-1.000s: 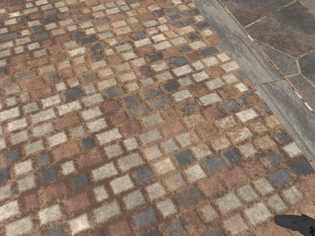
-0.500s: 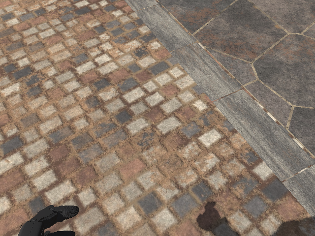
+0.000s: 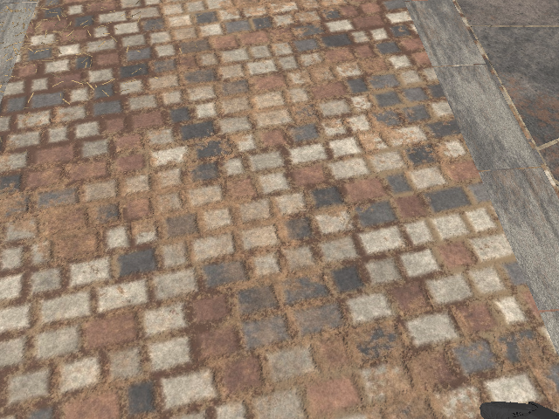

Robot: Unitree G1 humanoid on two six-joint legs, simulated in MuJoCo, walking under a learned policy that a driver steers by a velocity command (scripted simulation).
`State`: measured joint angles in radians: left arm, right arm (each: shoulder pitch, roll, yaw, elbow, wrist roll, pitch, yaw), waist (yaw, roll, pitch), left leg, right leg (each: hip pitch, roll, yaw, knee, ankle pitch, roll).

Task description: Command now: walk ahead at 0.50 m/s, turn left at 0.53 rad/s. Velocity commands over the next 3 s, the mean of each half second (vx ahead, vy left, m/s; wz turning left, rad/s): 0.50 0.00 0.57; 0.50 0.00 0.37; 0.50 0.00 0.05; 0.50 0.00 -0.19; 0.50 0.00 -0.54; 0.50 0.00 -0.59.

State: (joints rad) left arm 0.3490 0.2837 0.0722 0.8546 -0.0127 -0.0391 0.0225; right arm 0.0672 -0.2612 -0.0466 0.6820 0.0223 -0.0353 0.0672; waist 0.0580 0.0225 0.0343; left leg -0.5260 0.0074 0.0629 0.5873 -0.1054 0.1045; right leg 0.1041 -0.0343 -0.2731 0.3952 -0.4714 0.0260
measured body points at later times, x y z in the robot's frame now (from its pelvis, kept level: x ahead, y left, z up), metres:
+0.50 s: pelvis +0.30 -0.01 +0.00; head +0.32 +0.00 +0.45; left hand +0.44 +0.29 -0.06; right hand +0.42 -0.28 -0.11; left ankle +0.13 +0.08 -0.70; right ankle +0.43 -0.09 -0.72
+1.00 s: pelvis +0.53 +0.11 +0.01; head +0.56 +0.14 +0.45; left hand +0.37 +0.35 -0.13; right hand +0.85 +0.03 -0.06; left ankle +0.58 +0.25 -0.72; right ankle +0.44 -0.09 -0.71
